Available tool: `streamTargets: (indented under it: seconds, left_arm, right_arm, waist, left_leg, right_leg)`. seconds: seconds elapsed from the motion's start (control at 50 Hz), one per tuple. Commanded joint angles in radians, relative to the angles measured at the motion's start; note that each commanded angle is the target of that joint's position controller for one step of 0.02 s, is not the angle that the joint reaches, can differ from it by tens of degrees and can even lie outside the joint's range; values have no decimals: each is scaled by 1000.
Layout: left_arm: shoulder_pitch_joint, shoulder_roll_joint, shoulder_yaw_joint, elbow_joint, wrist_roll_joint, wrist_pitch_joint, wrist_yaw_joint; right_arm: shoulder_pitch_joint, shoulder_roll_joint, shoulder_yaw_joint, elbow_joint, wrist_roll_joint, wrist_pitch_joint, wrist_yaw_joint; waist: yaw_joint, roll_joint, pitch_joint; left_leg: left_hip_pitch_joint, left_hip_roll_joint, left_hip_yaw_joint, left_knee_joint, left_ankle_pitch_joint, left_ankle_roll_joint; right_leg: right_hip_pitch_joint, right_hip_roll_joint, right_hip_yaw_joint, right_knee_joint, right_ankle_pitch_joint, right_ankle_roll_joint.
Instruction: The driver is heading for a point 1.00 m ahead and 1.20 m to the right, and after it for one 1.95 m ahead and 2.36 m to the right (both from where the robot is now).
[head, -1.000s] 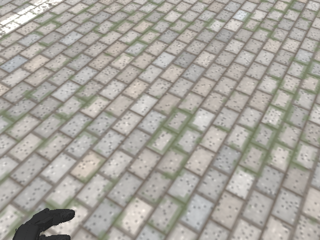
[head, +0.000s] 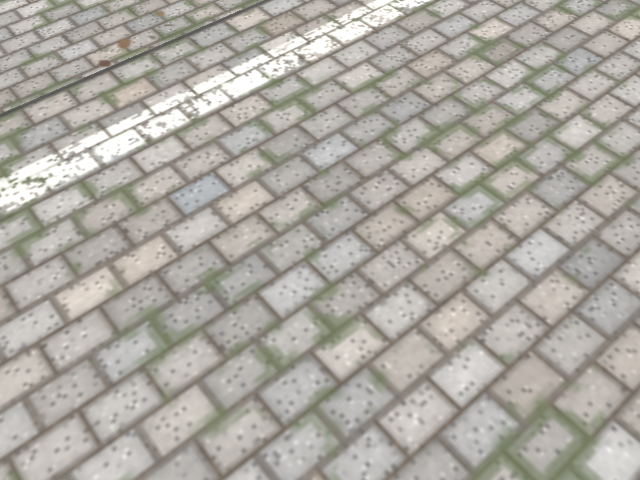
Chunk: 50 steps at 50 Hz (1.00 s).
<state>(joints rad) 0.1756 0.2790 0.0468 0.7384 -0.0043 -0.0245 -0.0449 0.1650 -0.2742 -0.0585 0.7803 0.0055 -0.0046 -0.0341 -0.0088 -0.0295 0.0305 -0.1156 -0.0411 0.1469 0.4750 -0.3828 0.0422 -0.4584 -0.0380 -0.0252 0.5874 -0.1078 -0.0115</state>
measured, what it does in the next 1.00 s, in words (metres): steps on the spot, turning right: left foot, then right foot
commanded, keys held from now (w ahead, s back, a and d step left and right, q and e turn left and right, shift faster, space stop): e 1.00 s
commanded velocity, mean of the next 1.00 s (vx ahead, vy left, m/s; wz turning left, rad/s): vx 0.02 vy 0.00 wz -0.56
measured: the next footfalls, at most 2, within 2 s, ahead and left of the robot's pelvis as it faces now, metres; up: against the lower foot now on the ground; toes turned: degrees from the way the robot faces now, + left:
left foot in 0.42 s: +0.15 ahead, +0.13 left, +0.00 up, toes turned -21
right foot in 0.86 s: +0.03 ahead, -0.10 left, +0.00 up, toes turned -33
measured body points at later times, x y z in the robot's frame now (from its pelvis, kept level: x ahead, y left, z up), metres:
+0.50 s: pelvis +0.06 +0.04 +0.01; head +0.10 +0.05 +0.46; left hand +0.31 +0.26 -0.09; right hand +0.10 -0.28 -0.09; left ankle +0.11 +0.15 -0.73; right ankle +0.05 -0.09 -0.69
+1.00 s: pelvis +0.05 +0.00 +0.01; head +0.07 -0.04 +0.46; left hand +0.34 +0.14 -0.06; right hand +0.00 -0.32 -0.10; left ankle +0.12 +0.14 -0.65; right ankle +0.00 -0.08 -0.73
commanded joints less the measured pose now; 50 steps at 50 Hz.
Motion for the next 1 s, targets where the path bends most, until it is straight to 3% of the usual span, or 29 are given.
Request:
streamTargets:
  seconds: [0.02,0.04,0.06,0.08,0.1,0.12,0.16,0.24,0.34,0.4,0.42,0.44,0.46,0.48,0.52,0.54,0.6,0.68,0.78,0.82,0.84,0.86,0.88,0.9,0.92,0.96,1.0]
  left_arm:
    - [162,266,85,-61,13,-13,21]
    - [174,294,84,-72,32,-10,27]
    - [153,219,66,-93,22,-7,27]
    - [83,194,62,-109,10,-4,31]
    - [42,173,58,-115,-6,4,37]
    - [9,160,53,-123,-14,15,46]
    - [-15,171,58,-138,2,31,58]
    - [0,198,74,-151,-2,44,79]
    - [-17,198,78,-167,-3,63,79]
    - [-45,183,73,-179,-17,74,81]
    - [-20,151,63,-180,-14,75,82]
    - [1,99,50,-208,-10,69,77]
    - [7,167,70,-208,2,56,74]
    - [35,219,90,-182,-5,55,70]
    - [69,193,92,-140,-7,73,75]
    - [63,168,85,-141,-9,80,73]
    - [-17,124,66,-184,-24,82,65]
    - [-63,100,50,-219,-17,82,50]
    - [-36,120,59,-226,-18,95,33]
    - [25,116,66,-206,-17,98,26]
    - [63,141,78,-192,-14,97,33]
    - [103,234,104,-196,-16,92,48]
    - [96,318,111,-228,9,77,50]
    - [123,267,100,-220,30,51,41]
    - [77,239,88,-208,26,35,42]
    - [-21,193,73,-213,-6,32,56]
    - [-38,189,65,-218,-3,41,68]
  right_arm:
    - [23,-125,-33,-73,-25,-6,-16]
    - [56,-68,-12,-91,-45,-13,-1]
    - [38,-120,-21,-67,-22,-12,14]
    - [-7,-132,-26,-78,4,-7,18]
    - [-29,-124,-28,-71,0,1,10]
    - [-49,-134,-33,-75,-11,10,-1]
    - [-28,-102,-28,-72,-7,18,-4]
    - [-21,-85,-20,-60,-4,9,-8]
    - [-32,-107,-27,-63,2,-9,7]
    - [38,-116,-38,-41,4,-29,20]
    - [66,-172,-54,-38,-9,-30,17]
    - [40,-272,-75,-45,-33,-18,8]
    - [16,-234,-67,-63,-61,-19,11]
    - [-34,-176,-49,-90,-54,-22,6]
    - [-89,-129,-37,-101,-19,-20,-2]
    - [-82,-123,-32,-100,-11,-17,-6]
    - [-16,-138,-35,-87,-21,-1,-19]
    - [1,-188,-54,-88,-18,10,-16]
    - [-23,-220,-69,-87,5,9,10]
    - [-45,-214,-69,-81,25,8,13]
    - [4,-182,-62,-59,25,3,16]
    - [27,-130,-47,-64,-11,1,20]
    - [-33,-97,-31,-126,-47,-2,15]
    - [-101,-146,-46,-137,-29,-3,7]
    - [-106,-163,-53,-137,-6,0,6]
    - [-80,-173,-61,-112,-15,7,-6]
    - [-50,-157,-59,-104,-19,5,-2]
  waist:
    - [57,-146,-199]
    - [29,-286,-310]
    - [67,-141,-373]
    - [51,-85,-275]
    - [36,-2,-201]
    - [23,5,-152]
    - [-4,-69,-134]
    - [12,-99,-177]
    - [28,-146,-157]
    - [-15,-142,-147]
    - [-8,-68,-153]
    - [45,225,-111]
    - [26,302,-103]
    - [39,214,-95]
    - [51,158,-70]
    - [39,160,-60]
    - [-11,189,-60]
    - [-42,210,-94]
    - [-27,223,-93]
    - [18,200,-97]
    - [26,139,-111]
    - [18,-84,-131]
    - [25,-294,-128]
    - [94,-181,-192]
    - [60,-145,-142]
    - [16,-94,-96]
    - [-6,-96,-119]
  left_leg:
    - [-162,97,-12,477,487,-27]
    - [-461,-88,-110,755,-303,-85]
    - [-472,-24,-265,840,-299,-76]
    - [-523,6,-255,840,-227,-71]
    - [-537,36,-245,776,-170,-75]
    - [-515,54,-243,697,-116,-83]
    - [-423,31,-219,570,-54,-102]
    - [-348,14,-228,375,19,-131]
    - [-277,0,-237,208,49,-118]
    - [-135,6,-215,-57,183,-77]
    - [-39,128,-308,-129,204,-33]
    - [11,336,-560,-185,304,97]
    - [-54,452,-682,-207,400,219]
    - [-70,419,-602,-188,424,218]
    - [-42,306,-424,-149,415,138]
    - [-31,295,-381,-142,463,139]
    - [47,281,-295,-146,521,159]
    - [88,326,-250,-138,553,176]
    - [39,357,-198,-101,572,160]
    - [2,341,-152,-20,533,108]
    - [-67,304,-101,68,434,46]
    - [-286,212,-6,311,147,-51]
    - [-553,62,-41,542,-303,-125]
    - [-555,63,-186,701,-316,-127]
    - [-565,83,-211,734,-232,-113]
    - [-561,96,-224,670,-85,-111]
    - [-482,64,-210,660,-5,-126]
  right_leg:
    - [359,-145,266,-109,679,-153]
    - [582,-351,615,-152,828,-380]
    - [574,-322,571,-176,648,-368]
    - [490,-279,470,-188,508,-324]
    - [406,-234,416,-213,367,-274]
    - [321,-204,385,-239,262,-246]
    - [224,-140,341,-266,196,-222]
    - [223,-122,349,-251,138,-214]
    - [204,-110,448,-243,-13,-191]
    - [174,-66,468,-175,-15,-139]
    - [96,-14,421,-84,-133,-89]
    - [-104,147,226,117,-386,-23]
    - [-153,142,168,370,-521,22]
    - [-145,109,190,501,-466,38]
    - [-176,94,166,599,-353,72]
    - [-194,88,155,632,-323,88]
    - [-213,61,87,528,-273,117]
    - [-110,13,43,332,-298,118]
    - [60,20,-28,105,-266,64]
    - [181,45,-59,-97,-124,13]
    - [301,56,-28,-193,-5,-22]
    - [489,-113,218,-222,317,-91]
    - [522,-350,545,-200,583,-301]
    - [475,-358,540,-231,496,-372]
    - [436,-291,443,-238,407,-319]
    - [379,-200,351,-235,314,-225]
    - [328,-163,318,-233,361,-219]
